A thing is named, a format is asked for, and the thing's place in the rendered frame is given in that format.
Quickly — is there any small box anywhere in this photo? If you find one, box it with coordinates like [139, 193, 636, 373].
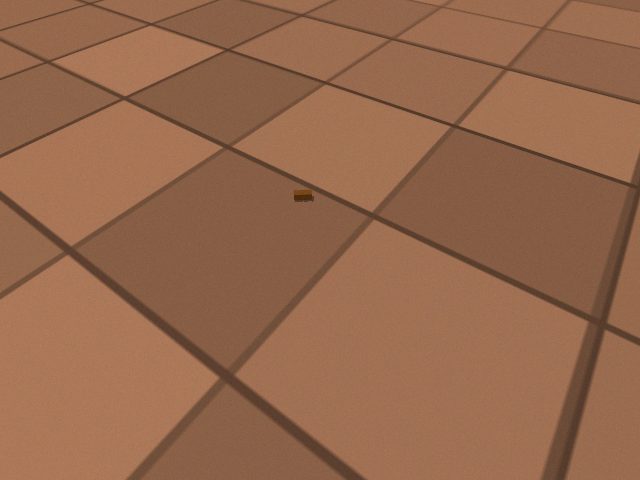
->
[294, 190, 312, 200]

